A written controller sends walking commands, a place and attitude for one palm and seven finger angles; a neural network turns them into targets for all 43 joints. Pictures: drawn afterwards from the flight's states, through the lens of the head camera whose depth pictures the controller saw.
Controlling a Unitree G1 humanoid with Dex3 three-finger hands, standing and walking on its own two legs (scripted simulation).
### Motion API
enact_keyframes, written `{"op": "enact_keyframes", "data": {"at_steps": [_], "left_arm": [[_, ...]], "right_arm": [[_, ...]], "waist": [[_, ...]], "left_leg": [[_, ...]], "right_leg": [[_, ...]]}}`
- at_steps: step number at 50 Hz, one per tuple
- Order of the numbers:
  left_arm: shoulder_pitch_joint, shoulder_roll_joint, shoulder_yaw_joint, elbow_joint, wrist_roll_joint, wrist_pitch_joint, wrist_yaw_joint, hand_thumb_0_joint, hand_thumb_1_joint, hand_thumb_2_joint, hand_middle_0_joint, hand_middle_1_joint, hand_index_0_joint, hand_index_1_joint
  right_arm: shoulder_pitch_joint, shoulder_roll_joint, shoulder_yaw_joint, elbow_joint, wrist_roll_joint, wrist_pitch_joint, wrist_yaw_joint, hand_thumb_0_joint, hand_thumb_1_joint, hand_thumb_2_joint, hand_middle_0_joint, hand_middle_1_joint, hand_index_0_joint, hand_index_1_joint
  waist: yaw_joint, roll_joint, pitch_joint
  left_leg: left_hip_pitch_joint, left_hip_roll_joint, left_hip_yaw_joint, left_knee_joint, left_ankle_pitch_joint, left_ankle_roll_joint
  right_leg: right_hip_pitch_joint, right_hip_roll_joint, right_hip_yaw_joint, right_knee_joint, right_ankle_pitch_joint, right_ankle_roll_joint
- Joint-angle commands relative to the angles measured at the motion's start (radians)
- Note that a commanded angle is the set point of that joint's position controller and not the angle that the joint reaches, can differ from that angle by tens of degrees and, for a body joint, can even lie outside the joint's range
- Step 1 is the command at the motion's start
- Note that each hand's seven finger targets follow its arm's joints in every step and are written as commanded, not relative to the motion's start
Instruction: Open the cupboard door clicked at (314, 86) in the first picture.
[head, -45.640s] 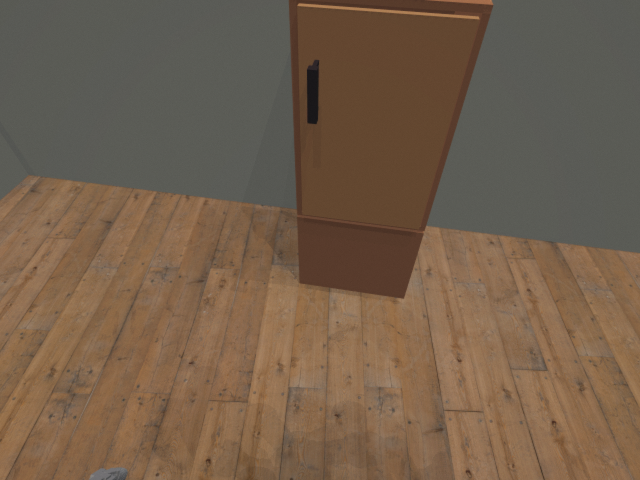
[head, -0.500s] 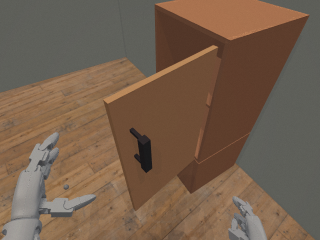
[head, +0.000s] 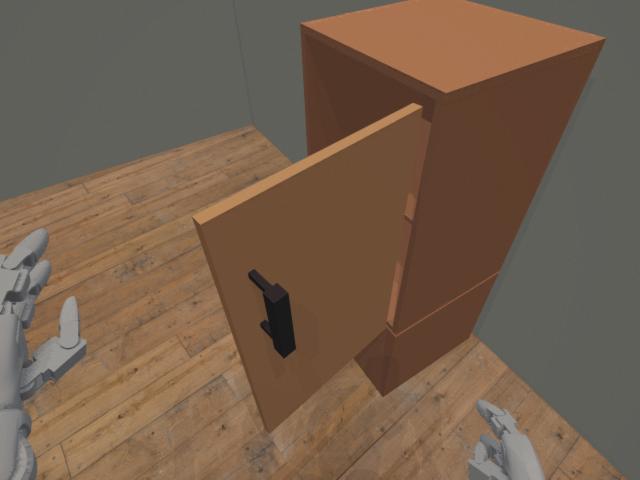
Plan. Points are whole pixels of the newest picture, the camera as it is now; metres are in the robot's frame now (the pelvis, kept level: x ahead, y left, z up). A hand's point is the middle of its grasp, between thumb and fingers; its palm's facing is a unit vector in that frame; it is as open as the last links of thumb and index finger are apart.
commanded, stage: draw the hand back to the body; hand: left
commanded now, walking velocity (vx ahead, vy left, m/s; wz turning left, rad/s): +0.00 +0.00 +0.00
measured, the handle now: (271, 313) +0.31 +0.11 +0.05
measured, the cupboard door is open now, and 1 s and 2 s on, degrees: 100 100 100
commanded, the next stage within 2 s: step back with the hand held close in 0.28 s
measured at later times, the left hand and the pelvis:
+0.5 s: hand (79, 348) +0.18 +0.25 +0.16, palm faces +0.45 -0.79 -0.42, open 7.4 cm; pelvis -0.01 -0.01 +0.00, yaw +0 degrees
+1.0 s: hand (12, 417) +0.12 +0.28 +0.15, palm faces +0.41 -0.76 -0.50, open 7.4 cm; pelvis -0.08 +0.02 -0.02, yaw +1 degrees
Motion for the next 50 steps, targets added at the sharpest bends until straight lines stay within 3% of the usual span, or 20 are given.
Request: {"op": "enact_keyframes", "data": {"at_steps": [1,8,14,16,19,20,21,22,25,28,30,32,35,40,45,48,50], "left_arm": [[-0.076,0.167,0.092,-0.197,-0.005,-0.063,0.005,0.0,0.9,0.9,-0.2,-0.3,-0.2,-0.3],[-0.09,0.196,0.115,-0.212,-0.003,-0.07,0.01,0.0,0.9,0.9,-0.2,-0.3,-0.2,-0.3],[-0.085,0.174,0.099,-0.189,-0.01,-0.077,0.005,0.0,0.9,0.9,-0.2,-0.3,-0.2,-0.3],[-0.086,0.183,0.108,-0.193,-0.01,-0.082,0.005,0.0,0.9,0.9,-0.2,-0.3,-0.2,-0.3],[-0.093,0.173,0.096,-0.19,-0.01,-0.083,0.003,0.0,0.9,0.9,-0.2,-0.3,-0.2,-0.3],[-0.166,0.222,0.127,-0.261,-0.009,-0.095,0.009,0.0,0.9,0.9,-0.2,-0.3,-0.2,-0.3],[-0.203,0.329,0.244,-0.289,-0.002,-0.126,0.014,0.0,0.9,0.9,-0.2,-0.3,-0.2,-0.3],[-0.083,0.252,0.189,-0.195,-0.003,-0.121,0.003,0.0,0.9,0.9,-0.2,-0.3,-0.2,-0.3],[0.015,0.204,0.147,-0.196,-0.002,-0.121,-0.007,0.0,0.9,0.9,-0.2,-0.3,-0.2,-0.3],[0.063,0.217,0.16,-0.23,-0.004,-0.121,-0.001,0.0,0.9,0.9,-0.2,-0.3,-0.2,-0.3],[0.076,0.236,0.176,-0.257,-0.005,-0.119,0.003,0.0,0.9,0.9,-0.2,-0.3,-0.2,-0.3],[0.085,0.252,0.193,-0.274,-0.005,-0.118,0.01,0.0,0.9,0.9,-0.2,-0.3,-0.2,-0.3],[0.093,0.264,0.205,-0.306,-0.005,-0.122,0.02,0.0,0.9,0.9,-0.2,-0.3,-0.2,-0.3],[0.106,0.26,0.206,-0.351,0.001,-0.136,0.033,0.0,0.9,0.9,-0.2,-0.3,-0.2,-0.3],[0.093,0.248,0.223,-0.353,0.022,-0.164,0.044,0.0,0.9,0.9,-0.2,-0.3,-0.2,-0.3],[0.07,0.248,0.237,-0.347,0.035,-0.177,0.044,0.0,0.9,0.9,-0.2,-0.3,-0.2,-0.3],[0.073,0.242,0.239,-0.347,0.039,-0.187,0.043,0.0,0.9,0.9,-0.2,-0.3,-0.2,-0.3]], "right_arm": [[-0.128,-0.106,-0.044,-0.162,-0.002,-0.05,-0.008,0.0,-0.9,-0.9,0.2,0.3,0.2,0.3],[-0.136,-0.099,-0.043,-0.155,-0.002,-0.052,-0.014,0.0,-0.9,-0.9,0.2,0.3,0.2,0.3],[-0.142,-0.096,-0.044,-0.151,0.0,-0.059,-0.015,0.0,-0.9,-0.9,0.2,0.3,0.2,0.3],[-0.14,-0.098,-0.047,-0.149,-0.001,-0.062,-0.015,0.0,-0.9,-0.9,0.2,0.3,0.2,0.3],[-0.144,-0.096,-0.045,-0.149,0.0,-0.063,-0.014,0.0,-0.9,-0.9,0.2,0.3,0.2,0.3],[-0.151,-0.1,-0.046,-0.153,0.001,-0.069,-0.016,0.0,-0.9,-0.9,0.2,0.3,0.2,0.3],[-0.129,-0.114,-0.043,-0.187,0.008,-0.045,-0.018,0.0,-0.9,-0.9,0.2,0.3,0.2,0.3],[-0.124,-0.101,-0.045,-0.169,0.003,-0.025,-0.018,0.0,-0.9,-0.9,0.2,0.3,0.2,0.3],[-0.121,-0.112,-0.055,-0.193,0.002,0.007,-0.016,0.0,-0.9,-0.9,0.2,0.3,0.2,0.3],[-0.116,-0.117,-0.062,-0.208,0.004,0.028,-0.021,0.0,-0.9,-0.9,0.2,0.3,0.2,0.3],[-0.116,-0.118,-0.067,-0.225,0.008,0.04,-0.023,0.0,-0.9,-0.9,0.2,0.3,0.2,0.3],[-0.11,-0.117,-0.072,-0.235,0.011,0.051,-0.025,0.0,-0.9,-0.9,0.2,0.3,0.2,0.3],[-0.112,-0.114,-0.074,-0.248,0.014,0.056,-0.028,0.0,-0.9,-0.9,0.2,0.3,0.2,0.3],[-0.102,-0.125,-0.075,-0.26,0.014,0.043,-0.026,0.0,-0.9,-0.9,0.2,0.3,0.2,0.3],[-0.087,-0.137,-0.076,-0.266,0.01,0.012,-0.024,0.0,-0.9,-0.9,0.2,0.3,0.2,0.3],[-0.083,-0.141,-0.081,-0.265,0.008,-0.009,-0.023,0.0,-0.9,-0.9,0.2,0.3,0.2,0.3],[-0.07,-0.136,-0.083,-0.26,0.008,-0.021,-0.019,0.0,-0.9,-0.9,0.2,0.3,0.2,0.3]], "waist": [[0.002,-0.026,-0.074],[0.005,0.016,-0.078],[0.0,-0.007,-0.039],[0.003,-0.008,-0.066],[0.0,-0.001,-0.045],[0.003,0.009,-0.079],[-0.035,-0.03,0.001],[-0.04,-0.085,-0.02],[-0.046,-0.027,-0.08],[-0.047,-0.017,-0.154],[-0.048,-0.043,-0.179],[-0.05,-0.065,-0.19],[-0.05,-0.051,-0.19],[-0.05,0.036,-0.155],[-0.053,0.101,-0.094],[-0.053,0.095,-0.087],[-0.055,0.075,-0.091]], "left_leg": [[0.034,0.004,-0.034,-0.057,0.234,0.012],[0.039,-0.003,-0.03,-0.052,0.218,0.011],[0.035,-0.001,-0.027,-0.056,0.184,0.013],[0.048,-0.003,-0.025,-0.054,0.194,0.017],[0.039,-0.003,-0.03,-0.064,0.168,0.013],[0.05,-0.005,-0.034,-0.06,0.164,0.014],[-0.029,0.016,-0.041,-0.012,0.129,0.029],[-0.033,0.016,-0.045,0.016,0.136,0.028],[-0.039,0.024,-0.037,0.025,0.193,0.02],[-0.04,0.04,-0.041,0.023,0.292,0.017],[-0.04,0.053,-0.041,0.024,0.326,0.017],[-0.061,0.057,-0.042,0.033,0.335,0.015],[-0.1,0.065,-0.052,0.029,0.313,0.014],[-0.216,0.091,-0.092,-0.03,0.142,0.027],[-0.486,0.145,-0.168,-0.151,-0.274,0.069],[-0.593,0.164,-0.199,-0.167,-0.391,0.086],[-0.599,0.153,-0.185,-0.129,-0.404,0.083]], "right_leg": [[-0.048,0.014,0.03,-0.058,0.227,-0.011],[-0.043,0.01,0.04,-0.072,0.218,-0.014],[-0.072,0.011,0.043,-0.093,0.185,-0.008],[-0.061,0.011,0.046,-0.09,0.197,-0.008],[-0.071,0.01,0.043,-0.097,0.162,-0.008],[-0.063,0.01,0.048,-0.097,0.156,-0.008],[-0.175,-0.038,0.114,-0.137,0.215,-0.005],[-0.174,-0.063,0.102,-0.127,0.252,-0.005],[-0.169,-0.072,0.088,-0.078,0.305,-0.003],[-0.133,-0.066,0.07,-0.023,0.372,0.003],[-0.137,-0.058,0.071,0.004,0.387,0.008],[-0.132,-0.059,0.076,0.022,0.408,0.008],[-0.13,-0.059,0.077,0.047,0.378,0.006],[-0.128,-0.031,0.076,0.085,0.204,0.007],[-0.03,0.006,0.073,0.204,0.054,0.012],[0.021,0.023,0.073,0.26,0.029,0.017],[0.003,0.019,0.093,0.248,0.006,0.01]]}}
